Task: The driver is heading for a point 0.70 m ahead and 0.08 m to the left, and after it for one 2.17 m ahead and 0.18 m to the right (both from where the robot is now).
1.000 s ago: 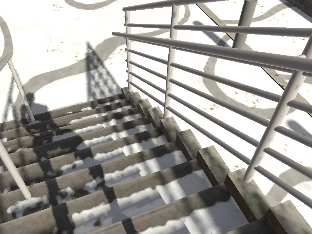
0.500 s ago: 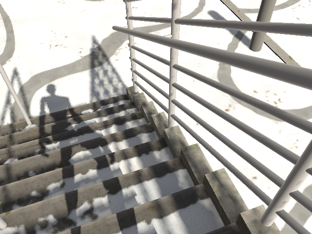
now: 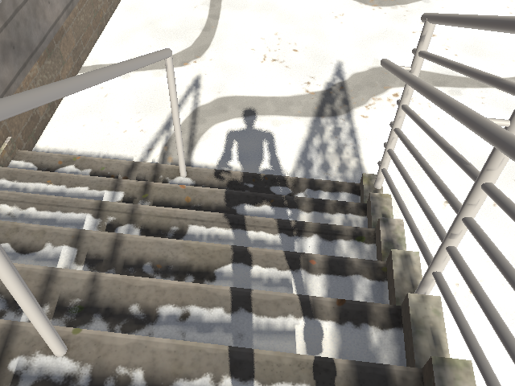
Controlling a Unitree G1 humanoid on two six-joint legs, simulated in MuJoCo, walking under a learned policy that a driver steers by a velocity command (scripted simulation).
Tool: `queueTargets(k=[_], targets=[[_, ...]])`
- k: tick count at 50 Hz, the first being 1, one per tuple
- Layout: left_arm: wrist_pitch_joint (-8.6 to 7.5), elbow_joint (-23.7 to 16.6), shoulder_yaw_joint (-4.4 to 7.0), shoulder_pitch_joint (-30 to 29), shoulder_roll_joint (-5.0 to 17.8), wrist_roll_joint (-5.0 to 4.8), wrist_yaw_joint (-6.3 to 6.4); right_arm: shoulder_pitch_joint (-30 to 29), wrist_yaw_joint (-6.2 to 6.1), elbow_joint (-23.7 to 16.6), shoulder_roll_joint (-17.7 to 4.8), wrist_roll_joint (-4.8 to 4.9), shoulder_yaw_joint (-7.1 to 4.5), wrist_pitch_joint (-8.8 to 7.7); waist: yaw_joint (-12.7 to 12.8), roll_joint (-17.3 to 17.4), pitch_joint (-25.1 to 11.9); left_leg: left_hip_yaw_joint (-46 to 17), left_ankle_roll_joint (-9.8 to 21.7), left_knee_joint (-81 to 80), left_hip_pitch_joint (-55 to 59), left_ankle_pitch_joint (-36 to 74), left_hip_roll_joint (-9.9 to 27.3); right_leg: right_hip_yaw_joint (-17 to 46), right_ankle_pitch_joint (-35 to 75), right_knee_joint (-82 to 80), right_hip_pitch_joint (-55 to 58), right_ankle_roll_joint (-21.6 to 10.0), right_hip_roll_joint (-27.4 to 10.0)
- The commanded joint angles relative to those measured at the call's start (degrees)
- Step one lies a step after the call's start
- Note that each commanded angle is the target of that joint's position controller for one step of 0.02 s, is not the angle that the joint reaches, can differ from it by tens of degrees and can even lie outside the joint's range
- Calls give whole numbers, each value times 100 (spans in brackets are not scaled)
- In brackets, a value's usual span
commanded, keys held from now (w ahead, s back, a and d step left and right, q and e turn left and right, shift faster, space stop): q+shift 0.50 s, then shift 0.50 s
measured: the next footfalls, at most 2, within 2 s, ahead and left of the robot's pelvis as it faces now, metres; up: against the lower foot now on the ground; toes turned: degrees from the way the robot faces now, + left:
right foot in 0.16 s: +0.25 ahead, -0.16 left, -0.17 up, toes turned +10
left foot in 0.48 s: +0.29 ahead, +0.08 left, -0.16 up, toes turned +36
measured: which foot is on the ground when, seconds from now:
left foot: down 0.00-0.16, up 0.18-0.46, down 0.48-1.00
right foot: up 0.00-0.14, down 0.16-0.52, up 0.54-0.82, down 0.84-1.00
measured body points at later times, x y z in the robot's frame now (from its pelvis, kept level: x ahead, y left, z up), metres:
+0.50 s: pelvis +0.24 -0.04 -0.16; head +0.25 -0.01 +0.29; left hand +0.20 +0.24 -0.28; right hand +0.49 -0.15 -0.25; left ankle +0.25 +0.05 -0.86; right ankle +0.21 -0.17 -0.85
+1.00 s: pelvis +0.28 -0.08 -0.15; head +0.30 -0.04 +0.30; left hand +0.20 +0.16 -0.29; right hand +0.55 -0.14 -0.25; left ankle +0.25 +0.05 -0.86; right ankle +0.27 -0.19 -0.86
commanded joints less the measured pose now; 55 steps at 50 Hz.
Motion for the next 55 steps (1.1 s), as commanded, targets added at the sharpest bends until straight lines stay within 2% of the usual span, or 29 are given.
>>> queueTargets(k=[1,3,4,5,6,7,8,9,10,11,13,15,17,20,24,26,27,28,29,34,39,42,44,46,48,50,52,53,55], targets=[[-112,-339,218,237,655,-89,-94,-429,-47,-599,-499,263,-63,-165,256,136,-356,-1537,399,-690,-1344,3079,769,-691,2705,-1940,1875,-244,474],[-81,-592,87,-127,344,-153,-136,-311,-30,-770,-726,169,-97,27,-57,429,-375,-1592,208,-296,-1190,3148,736,-852,2402,-2462,2453,-231,875],[-154,-817,-324,46,-582,233,-517,1409,286,89,62,-763,296,-325,92,320,661,-1088,-553,673,-2780,962,122,-108,2314,-3649,3776,-244,395],[-90,-779,-140,1211,-180,105,-568,1066,492,-97,-990,-987,36,-479,884,623,282,-1065,-389,699,-3746,1949,-246,-1611,2519,-2296,5581,-87,1307],[-27,-259,102,2890,610,155,-479,-217,559,-660,-1609,-871,-192,-608,1740,-138,267,-901,-656,1854,-4194,1396,-753,-1544,2687,-3056,6781,-8,1384],[-41,286,318,4114,1308,203,-422,-589,665,-1012,-1535,-163,-189,-607,2202,-604,469,-599,-915,3204,-2984,978,-869,-1086,3504,-5921,6241,-454,582],[-5,780,306,4752,1276,335,-530,-420,859,-1042,-909,-159,60,-410,2003,-787,355,-951,-924,5195,-3081,-531,-690,-455,3888,-5700,6921,-1091,-469],[-141,499,220,4726,1270,479,-528,492,894,-1215,83,32,213,-371,1216,-1023,-1225,-642,-901,7316,-4311,-1644,-310,-61,7473,-2229,8250,-2190,-1571],[-147,-78,213,3611,1643,285,-660,1888,931,-1221,58,-36,232,-319,384,-1552,-2548,-528,-1143,8733,-5162,-1940,44,1272,9829,-1769,8557,-3770,-2891],[-135,-335,148,3048,1319,415,-657,1099,895,-1437,-591,-128,149,-167,675,-517,-1905,-444,-1303,9181,-5918,-1447,540,1125,8685,-2106,7463,-3317,-2788],[-261,-861,-140,829,511,-89,-455,17,582,-1894,-319,-429,375,26,-27,191,-412,-704,-1425,6852,-5417,607,1571,919,3739,-3738,3782,-2483,-2353],[-553,-1078,-237,-451,387,61,-49,-59,696,-1970,60,-772,469,69,-553,164,433,-3,-1157,4079,-2697,1723,2106,-1001,2765,-4632,680,-1869,-1134],[-916,-922,-267,31,596,182,253,-124,857,-1815,-382,-457,274,56,-360,-121,7,263,-1207,2234,-870,3242,2103,-1915,1177,-4333,-51,-1457,-442],[-791,-857,181,1049,1985,53,394,-739,959,-2234,-445,-310,176,23,215,-233,-270,744,-1258,1278,-1079,1647,1759,-1755,1883,-3693,2012,-1183,-1006],[-483,-846,383,1941,1652,-102,181,-1009,373,-2330,-709,-242,-25,-310,761,-292,-414,202,-790,-73,-2350,2742,1767,-888,2149,-2609,4687,-1365,-2100],[-553,-1606,144,1233,1113,-25,99,328,219,-1976,-1916,-266,-392,-410,118,1943,-2332,-2278,1292,-1534,1650,6513,2708,-1927,-2088,-44,1850,64,230],[-472,-2181,146,-398,1194,-154,-41,1156,292,-1867,-1847,-314,-488,-473,-706,1218,-2370,-2902,1337,-1807,2889,5396,2699,-1022,-4590,1297,-8,248,865],[-402,-2290,-41,-716,673,-253,-114,1137,360,-1782,-1749,-214,-496,-578,-760,714,-1455,-2823,1047,-1903,2721,4941,2857,-446,-4425,1104,-982,116,717],[-333,-2156,3,-508,904,-267,-69,744,376,-1880,-1384,-50,-420,-538,-522,269,-761,-2461,1013,-1598,1927,5369,2919,-302,-4314,1319,-1037,143,444],[111,-1403,-32,1453,1066,207,-221,-1818,387,-2479,-1106,-34,-80,-242,1102,28,-1100,-1008,637,-1911,-2571,4736,1953,-837,-2243,2389,2152,180,571],[299,-1694,-176,1118,836,62,-477,-1753,223,-2401,-1239,11,18,-434,806,121,-1119,-868,-21,-1035,-1472,4468,1938,-1100,-3452,-231,2225,486,440],[242,-941,-211,2199,601,-253,-607,-1768,452,-2446,-1258,79,23,-74,900,306,-901,-996,-460,-484,-1741,3106,1612,-1483,-1278,-2878,3472,320,818],[-91,-1476,-163,249,1615,-363,-642,73,700,-2281,-654,-43,131,62,-705,-426,-921,-337,-1592,-55,-1774,1252,1265,745,2213,-3053,2578,-1616,-467],[-193,-1607,-285,-584,1230,-484,-755,-736,808,-2309,-921,224,144,-27,-511,494,-914,-229,-1464,-461,-427,2105,1388,211,-149,-3577,1417,-750,-132],[-119,-1148,-223,219,1323,-499,-650,-1241,849,-2346,-1267,173,96,-106,-94,457,-1002,-206,-1066,-622,-136,2754,1391,-394,-1068,-3650,1921,-260,181],[-156,-765,-182,919,1387,-365,-486,-1316,858,-2280,-1133,117,166,-111,242,203,-939,-369,-858,-970,-500,3352,1323,-656,68,-3458,2845,-286,268],[390,-929,-320,1414,858,-393,-454,-1623,164,-2265,-809,242,163,295,529,546,-1313,-439,-829,-1738,70,4177,1610,-309,1011,-3836,3800,-474,-109],[102,-706,-165,1148,1382,-397,-565,-1701,481,-2361,-852,136,220,137,330,-711,-272,-347,-984,-1296,-458,3188,1398,-651,510,-3767,3212,-306,435],[-41,-1038,-12,834,1562,-212,-535,-1759,445,-2519,-1383,-38,-35,107,268,-249,-551,22,-912,-1240,-321,2566,1276,-67,637,-4008,2977,-776,89]])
